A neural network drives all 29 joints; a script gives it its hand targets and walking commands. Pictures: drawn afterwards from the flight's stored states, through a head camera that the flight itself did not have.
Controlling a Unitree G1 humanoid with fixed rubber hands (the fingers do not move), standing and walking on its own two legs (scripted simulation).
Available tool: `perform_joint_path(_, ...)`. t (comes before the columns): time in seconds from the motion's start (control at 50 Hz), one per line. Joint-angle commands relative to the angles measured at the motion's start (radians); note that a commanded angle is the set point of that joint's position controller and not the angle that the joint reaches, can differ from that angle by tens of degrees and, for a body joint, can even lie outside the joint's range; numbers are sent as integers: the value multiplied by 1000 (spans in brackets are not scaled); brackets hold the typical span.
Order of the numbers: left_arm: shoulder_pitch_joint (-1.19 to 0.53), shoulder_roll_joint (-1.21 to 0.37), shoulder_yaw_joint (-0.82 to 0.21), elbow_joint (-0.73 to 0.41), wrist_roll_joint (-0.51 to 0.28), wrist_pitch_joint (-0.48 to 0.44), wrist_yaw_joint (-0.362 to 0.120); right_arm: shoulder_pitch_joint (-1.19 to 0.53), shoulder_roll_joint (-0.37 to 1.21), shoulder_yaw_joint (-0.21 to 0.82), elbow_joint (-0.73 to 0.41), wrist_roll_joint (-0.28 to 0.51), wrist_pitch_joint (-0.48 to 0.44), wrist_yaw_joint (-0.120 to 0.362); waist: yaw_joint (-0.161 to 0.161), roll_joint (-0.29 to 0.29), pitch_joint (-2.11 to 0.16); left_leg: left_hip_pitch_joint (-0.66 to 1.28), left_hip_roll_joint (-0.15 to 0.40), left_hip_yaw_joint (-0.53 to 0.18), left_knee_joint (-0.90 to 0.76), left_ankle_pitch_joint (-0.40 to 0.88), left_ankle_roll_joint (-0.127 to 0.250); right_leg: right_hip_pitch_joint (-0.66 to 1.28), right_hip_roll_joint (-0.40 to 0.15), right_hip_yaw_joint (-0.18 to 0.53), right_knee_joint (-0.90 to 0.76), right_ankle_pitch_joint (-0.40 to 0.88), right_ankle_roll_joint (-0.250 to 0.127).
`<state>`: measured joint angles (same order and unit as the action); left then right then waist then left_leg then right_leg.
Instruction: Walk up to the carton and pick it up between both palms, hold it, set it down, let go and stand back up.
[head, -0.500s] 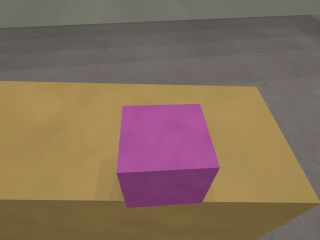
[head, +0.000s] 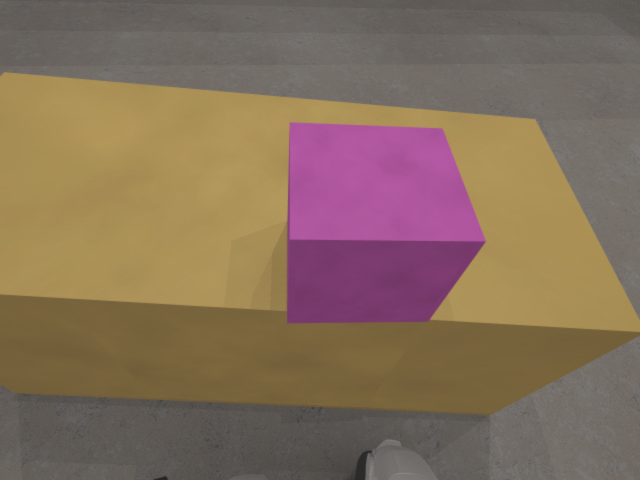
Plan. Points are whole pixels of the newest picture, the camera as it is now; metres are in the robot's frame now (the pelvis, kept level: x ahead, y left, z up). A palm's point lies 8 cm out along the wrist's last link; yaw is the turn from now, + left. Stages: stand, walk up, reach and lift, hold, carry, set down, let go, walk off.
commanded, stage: walk up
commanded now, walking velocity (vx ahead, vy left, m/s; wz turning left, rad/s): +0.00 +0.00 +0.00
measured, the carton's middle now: (363, 228) +0.47 -0.05 -0.01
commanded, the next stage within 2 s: none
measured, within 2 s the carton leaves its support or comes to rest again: neither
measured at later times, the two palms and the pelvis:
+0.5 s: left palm out of the picture -0.04 +0.24 -0.11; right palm out of the picture -0.03 -0.16 -0.12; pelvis -0.02 +0.04 +0.03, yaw +0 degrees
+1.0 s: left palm out of the picture -0.01 +0.24 -0.12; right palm out of the picture -0.08 -0.20 -0.10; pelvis +0.00 +0.01 +0.04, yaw -1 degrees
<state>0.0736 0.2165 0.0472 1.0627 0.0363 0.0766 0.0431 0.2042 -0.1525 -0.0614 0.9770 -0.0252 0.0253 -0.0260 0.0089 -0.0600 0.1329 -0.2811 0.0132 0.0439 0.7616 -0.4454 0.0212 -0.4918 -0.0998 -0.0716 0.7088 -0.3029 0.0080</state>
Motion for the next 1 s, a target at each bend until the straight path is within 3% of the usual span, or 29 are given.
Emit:
perform_joint_path(0.0,33,110,35,-88,-3,1,-33,-30,-172,-4,-38,20,-16,-11,22,468,73,-367,273,-498,-802,-365,70,51,128,191,350,-121,-43)
perform_joint_path(0.04,190,91,41,-12,-11,-18,-50,-126,-117,14,-64,16,-35,-17,97,254,-13,-85,171,-217,-625,82,26,18,126,163,333,0,-32)
perform_joint_path(0.06,233,65,30,15,-9,-22,-48,-125,-127,15,-64,21,-43,-14,102,241,-34,2,165,-158,-581,191,20,2,124,147,322,-8,-20)
perform_joint_path(0.08,219,60,24,21,-9,-26,-41,-84,-92,18,-43,24,-50,-12,82,165,-55,50,164,-170,-564,245,27,26,115,136,293,-1,-3)
perform_joint_path(0.14,129,23,0,-16,-26,-37,-19,79,-34,28,45,24,-57,-11,3,189,-28,103,157,-187,-521,396,45,109,64,133,55,-49,27)
perform_joint_path(0.16,130,7,-6,-21,-27,-38,-13,101,-44,22,65,17,-55,-17,-7,235,-31,151,176,-188,-510,469,58,117,59,116,-27,-74,31)
perform_joint_path(0.2,118,-7,-19,-22,-33,-44,0,187,-60,17,95,4,-48,-23,-56,233,-54,243,229,-239,-488,639,99,134,62,103,-175,-163,25)
perform_joint_path(0.22,144,-10,-23,-21,-39,-50,5,197,-83,12,100,5,-45,-23,-44,235,-93,272,232,-248,-449,693,116,188,55,97,-290,-125,23)
perform_joint_path(0.24,186,4,-22,7,-36,-56,11,183,-80,11,105,7,-39,-22,-27,209,-108,248,225,-255,-433,682,113,276,57,89,-416,2,7)
perform_joint_path(0.26,235,23,-22,29,-36,-66,15,163,-62,12,100,10,-42,-18,-12,147,-127,246,193,-230,-400,703,97,351,13,130,-424,164,-4)
perform_joint_path(0.28,249,43,-17,49,-28,-71,16,170,-25,21,103,12,-46,-14,-23,77,-186,214,147,-192,-398,703,78,447,-14,159,-374,327,-16)
perform_joint_path(0.3,235,43,-16,66,-35,-73,12,146,-4,25,91,23,-48,-14,-34,-23,-159,229,88,-128,-431,577,55,399,-17,160,-345,399,-27)
perform_joint_path(0.32,209,5,-27,85,-39,-72,4,119,-27,18,88,28,-45,-18,-33,-119,-112,241,68,-115,-450,472,51,321,-4,161,-358,356,-34)
perform_joint_path(0.34,208,-33,-35,88,-38,-72,1,108,-51,15,95,26,-42,-19,-30,-142,-73,247,75,-116,-450,420,47,290,5,157,-387,294,-35)
perform_joint_path(0.42,243,-39,-36,96,-34,-75,9,137,-40,20,135,22,-36,-8,-23,-38,-12,173,81,-145,-499,327,44,309,1,147,-413,166,-37)
perform_joint_path(0.48,238,-62,-40,99,-35,-79,2,146,-42,25,148,17,-42,-12,-24,-20,5,178,76,-142,-507,325,28,296,5,149,-416,175,-35)
perform_joint_path(0.5,248,-62,-40,109,-37,-80,3,149,-43,26,152,19,-43,-13,-18,30,-2,174,75,-137,-514,313,22,308,5,148,-414,163,-35)
perform_joint_path(0.62,283,-71,-52,119,-34,-83,1,153,-27,38,165,20,-44,-17,-12,88,-5,167,77,-147,-543,289,23,299,4,134,-401,136,-31)
perform_joint_path(0.64,298,-66,-52,129,-33,-86,0,158,-23,36,166,18,-44,-18,-8,59,-18,197,74,-140,-536,297,28,294,3,140,-407,137,-31)
perform_joint_path(0.68,296,-55,-52,128,-33,-89,1,166,-18,36,173,21,-45,-19,-13,79,-23,209,73,-131,-531,300,26,271,2,144,-407,137,-33)
perform_joint_path(0.7,303,87,6,111,-22,-67,-7,328,-180,-22,159,-5,-41,-24,-113,17,-103,405,262,-410,-593,-319,80,28,116,12,-72,-295,8)
perform_joint_path(0.72,247,73,9,86,-4,-49,-16,361,-224,-37,172,6,-33,-31,-119,106,-49,336,429,-577,-688,-466,78,-114,77,22,122,-264,25)
perform_joint_path(0.74,232,53,11,64,9,-41,-26,306,-203,-36,175,13,-28,-37,-87,135,12,206,456,-591,-712,-476,65,-117,47,61,197,-160,39)
perform_joint_path(0.78,257,-29,-14,69,8,-52,-45,252,-161,-27,158,10,-43,-32,-56,132,84,118,433,-530,-711,-357,90,-157,13,80,260,-122,32)
perform_joint_path(0.8,267,-23,-8,72,14,-60,-50,235,-114,-16,150,9,-48,-29,-39,135,54,99,392,-482,-708,-289,68,-130,8,99,284,-60,35)
perform_joint_path(0.84,255,-20,2,59,11,-69,-57,232,-93,-8,138,0,-62,-23,-33,137,29,122,329,-403,-686,-179,63,-133,17,98,295,-6,45)
perform_joint_path(0.9,220,-34,5,25,2,-65,-53,254,-110,-15,128,-3,-75,-15,-48,167,58,56,314,-328,-672,-139,88,-129,8,76,277,49,64)
perform_joint_path(0.96,208,-5,11,-5,-7,-66,-55,262,-88,-8,122,-6,-86,-12,-46,251,84,41,305,-278,-659,-82,99,-147,-9,69,245,83,85)
perform_joint_path(0.98,197,-9,10,-7,-9,-66,-55,274,-99,-8,119,-7,-88,-10,-54,238,87,27,309,-283,-661,-72,100,-138,-12,66,227,93,88)
